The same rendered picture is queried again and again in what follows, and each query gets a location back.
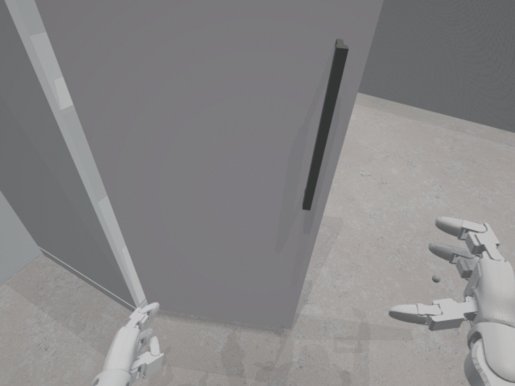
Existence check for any right robot forearm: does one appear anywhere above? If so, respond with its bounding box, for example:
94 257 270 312
463 322 515 386

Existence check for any handle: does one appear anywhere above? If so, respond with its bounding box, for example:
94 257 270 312
303 39 348 211

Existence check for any robot left hand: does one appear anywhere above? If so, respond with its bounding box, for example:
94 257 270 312
102 302 164 383

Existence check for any robot right hand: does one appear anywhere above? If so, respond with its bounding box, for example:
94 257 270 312
389 217 515 331

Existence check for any left robot forearm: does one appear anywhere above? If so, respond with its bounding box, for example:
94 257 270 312
90 369 132 386

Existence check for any fridge door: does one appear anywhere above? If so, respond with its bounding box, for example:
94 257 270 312
35 0 384 329

